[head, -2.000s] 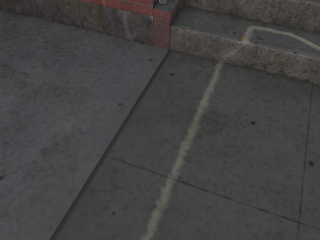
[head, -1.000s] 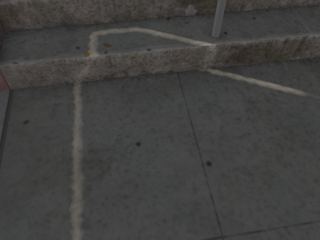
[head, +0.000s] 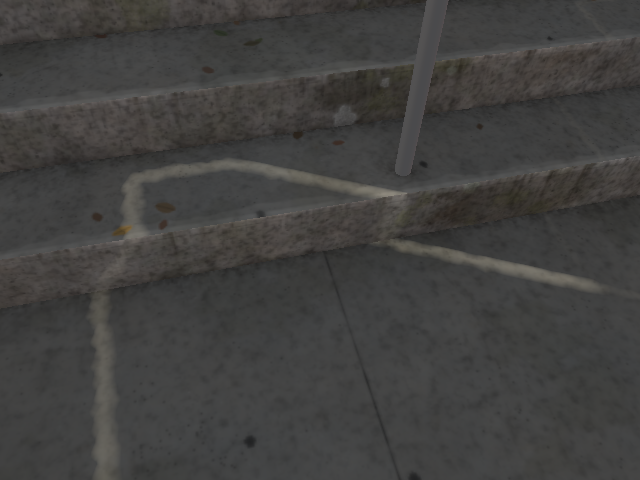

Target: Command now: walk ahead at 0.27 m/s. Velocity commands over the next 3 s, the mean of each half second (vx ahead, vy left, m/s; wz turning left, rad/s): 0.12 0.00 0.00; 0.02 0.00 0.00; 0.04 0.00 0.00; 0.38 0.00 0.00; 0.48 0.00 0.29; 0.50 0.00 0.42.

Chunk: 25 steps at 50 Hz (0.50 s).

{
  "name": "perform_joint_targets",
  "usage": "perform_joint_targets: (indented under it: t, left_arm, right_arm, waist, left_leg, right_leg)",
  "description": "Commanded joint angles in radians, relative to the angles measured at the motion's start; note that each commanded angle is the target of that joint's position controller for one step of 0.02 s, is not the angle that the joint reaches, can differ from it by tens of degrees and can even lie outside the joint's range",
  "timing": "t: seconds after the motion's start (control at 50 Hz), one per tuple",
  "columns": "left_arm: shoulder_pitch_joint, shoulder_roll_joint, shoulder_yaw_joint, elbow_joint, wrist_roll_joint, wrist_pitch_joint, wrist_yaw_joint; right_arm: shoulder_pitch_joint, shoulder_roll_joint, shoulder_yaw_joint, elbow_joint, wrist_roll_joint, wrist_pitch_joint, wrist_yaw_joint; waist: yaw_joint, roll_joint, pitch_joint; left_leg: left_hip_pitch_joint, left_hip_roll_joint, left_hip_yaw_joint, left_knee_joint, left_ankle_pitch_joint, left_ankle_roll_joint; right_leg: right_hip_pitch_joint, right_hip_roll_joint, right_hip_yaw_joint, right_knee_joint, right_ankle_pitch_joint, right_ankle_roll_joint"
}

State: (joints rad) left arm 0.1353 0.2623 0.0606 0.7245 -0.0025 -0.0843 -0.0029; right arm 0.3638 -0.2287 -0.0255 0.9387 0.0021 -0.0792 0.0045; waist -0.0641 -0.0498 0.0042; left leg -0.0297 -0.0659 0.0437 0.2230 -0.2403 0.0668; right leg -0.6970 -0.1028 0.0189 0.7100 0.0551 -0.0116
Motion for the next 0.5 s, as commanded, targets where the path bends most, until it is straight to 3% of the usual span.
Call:
perform_joint_targets:
  t: [0.02,0.08,0.12,0.14,0.16,0.18,0.2,0.22,0.24,0.26,0.28,0.32,0.38,0.42,0.44,0.46,0.48,0.5]
  left_arm:
    - [-0.101,0.012,-0.007,-0.084,-0.003,-0.019,-0.021]
    - [-0.074,0.057,0.005,-0.085,0.007,-0.025,-0.034]
    - [0.083,0.109,0.027,-0.033,0.020,-0.034,-0.029]
    - [0.176,0.167,0.038,-0.013,0.035,-0.035,-0.020]
    - [0.212,0.204,0.037,-0.012,0.055,-0.020,-0.011]
    - [0.240,0.115,0.015,-0.005,0.032,-0.005,-0.012]
    - [0.176,0.100,0.010,-0.014,0.010,0.010,-0.014]
    - [0.078,0.078,0.002,-0.025,0.001,0.018,-0.011]
    - [0.004,0.059,-0.008,-0.028,0.005,0.021,-0.011]
    - [-0.050,0.064,-0.006,-0.028,0.017,0.024,-0.009]
    - [-0.085,0.082,0.001,-0.023,0.030,0.028,-0.010]
    - [-0.079,0.076,0.002,-0.005,0.039,0.028,-0.008]
    - [-0.080,0.076,0.000,0.020,0.021,0.036,0.003]
    - [-0.070,0.058,-0.007,0.042,0.013,0.047,0.010]
    - [-0.046,0.037,-0.015,0.061,0.012,0.050,0.011]
    - [-0.021,0.034,-0.016,0.073,0.014,0.053,0.012]
    - [0.023,0.018,-0.014,0.076,0.009,0.056,0.017]
    - [0.007,0.035,-0.011,0.089,0.016,0.057,0.025]
  right_arm:
    - [0.023,-0.176,-0.032,-0.035,0.006,0.003,-0.018]
    - [-0.005,-0.183,-0.035,-0.033,0.007,0.019,-0.023]
    - [-0.051,-0.189,-0.038,-0.045,0.010,0.026,-0.023]
    - [-0.030,-0.168,-0.029,-0.060,-0.005,0.022,-0.021]
    - [0.137,-0.060,0.004,-0.041,-0.023,0.014,-0.006]
    - [0.200,-0.085,0.006,0.002,-0.005,0.014,0.007]
    - [0.119,-0.173,-0.022,-0.012,0.020,0.024,0.010]
    - [0.016,-0.166,-0.025,-0.042,0.026,0.041,0.000]
    - [-0.027,-0.145,-0.026,-0.050,0.017,0.063,-0.011]
    - [-0.023,-0.130,-0.027,-0.051,0.007,0.085,-0.022]
    - [0.000,-0.104,-0.022,-0.041,0.002,0.099,-0.031]
    - [0.029,-0.076,-0.016,-0.025,-0.010,0.107,-0.043]
    - [0.012,-0.088,-0.022,-0.019,-0.015,0.108,-0.042]
    - [-0.002,-0.089,-0.026,-0.018,-0.032,0.107,-0.037]
    - [-0.017,-0.093,-0.025,-0.029,-0.041,0.105,-0.037]
    - [-0.041,-0.129,-0.027,-0.050,-0.041,0.102,-0.043]
    - [-0.095,-0.176,-0.038,-0.040,-0.022,0.097,-0.046]
    - [-0.132,-0.132,-0.029,-0.044,-0.022,0.086,-0.044]
  waist:
    - [-0.003,0.125,0.019]
    - [0.038,0.146,-0.011]
    - [0.126,0.128,-0.097]
    - [0.148,0.057,-0.211]
    - [0.086,-0.164,-0.369]
    - [0.100,-0.166,-0.500]
    - [0.107,-0.077,-0.394]
    - [0.088,-0.013,-0.249]
    - [0.061,0.018,-0.151]
    - [0.026,-0.014,-0.105]
    - [0.006,-0.054,-0.078]
    - [0.002,-0.082,-0.098]
    - [0.004,-0.076,-0.121]
    - [-0.002,-0.067,-0.084]
    - [0.001,-0.044,-0.039]
    - [0.026,0.021,0.014]
    - [0.096,0.189,0.046]
    - [0.088,0.224,0.067]
  left_leg:
    - [-0.050,0.219,-0.060,0.006,0.663,0.077]
    - [0.038,0.258,-0.099,0.108,0.707,0.072]
    - [0.056,0.213,-0.086,0.300,0.795,0.039]
    - [-0.058,0.154,-0.061,0.496,0.610,0.000]
    - [-0.379,0.041,-0.051,0.858,-0.046,-0.063]
    - [-0.453,0.012,-0.158,0.993,-0.475,-0.080]
    - [-0.494,0.063,-0.169,1.037,-0.444,-0.084]
    - [-0.530,0.099,-0.130,1.002,-0.383,-0.094]
    - [-0.505,0.129,-0.121,0.926,-0.338,-0.105]
    - [-0.414,0.153,-0.115,0.827,-0.288,-0.113]
    - [-0.320,0.134,-0.078,0.749,-0.253,-0.121]
    - [-0.236,0.122,-0.058,0.641,-0.205,-0.121]
    - [-0.147,0.116,-0.040,0.479,-0.024,-0.095]
    - [-0.088,0.098,-0.017,0.388,0.022,-0.068]
    - [-0.100,0.122,-0.050,0.312,0.023,-0.046]
    - [-0.169,0.192,-0.140,0.193,-0.059,-0.013]
    - [-0.362,0.200,-0.167,0.133,-0.307,0.016]
    - [-0.464,0.183,-0.175,0.065,-0.419,0.003]
  right_leg:
    - [0.128,0.071,-0.055,-0.139,0.104,-0.006]
    - [0.180,0.090,-0.026,-0.200,0.027,-0.049]
    - [0.383,0.125,-0.049,-0.294,0.102,-0.093]
    - [0.628,0.017,0.039,-0.237,0.485,-0.140]
    - [0.997,-0.263,0.322,-0.157,0.835,-0.327]
    - [1.043,-0.333,0.474,-0.199,0.747,-0.398]
    - [0.902,-0.279,0.408,-0.262,0.476,-0.350]
    - [0.745,-0.223,0.334,-0.322,0.258,-0.294]
    - [0.576,-0.187,0.275,-0.382,0.102,-0.261]
    - [0.425,-0.147,0.222,-0.433,-0.027,-0.228]
    - [0.310,-0.103,0.162,-0.467,-0.086,-0.213]
    - [0.272,-0.083,0.116,-0.478,-0.124,-0.220]
    - [0.258,-0.081,0.112,-0.479,-0.364,-0.195]
    - [0.206,-0.046,0.096,-0.469,-0.578,-0.129]
    - [0.192,-0.020,0.088,-0.453,-0.647,-0.080]
    - [0.210,0.021,0.061,-0.377,-0.631,-0.036]
    - [0.350,0.090,-0.021,-0.332,-0.485,-0.003]
    - [0.465,0.099,-0.037,-0.265,-0.376,0.011]
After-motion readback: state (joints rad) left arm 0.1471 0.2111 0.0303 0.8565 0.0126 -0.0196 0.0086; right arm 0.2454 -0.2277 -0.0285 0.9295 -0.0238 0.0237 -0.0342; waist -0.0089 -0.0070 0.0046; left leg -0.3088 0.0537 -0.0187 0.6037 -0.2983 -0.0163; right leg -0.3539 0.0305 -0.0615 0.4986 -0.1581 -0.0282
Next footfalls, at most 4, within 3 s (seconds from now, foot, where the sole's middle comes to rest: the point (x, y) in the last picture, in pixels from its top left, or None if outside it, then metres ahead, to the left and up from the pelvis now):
0.12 right None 0.26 -0.11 -0.78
0.44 left None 0.20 0.12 -0.78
2.12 left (256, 394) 0.67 0.10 -0.78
2.56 right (326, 314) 0.87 -0.07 -0.78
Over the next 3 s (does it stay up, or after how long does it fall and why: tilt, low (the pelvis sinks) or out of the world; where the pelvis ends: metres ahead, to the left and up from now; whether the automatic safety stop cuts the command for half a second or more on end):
stays up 0.87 0.10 0.00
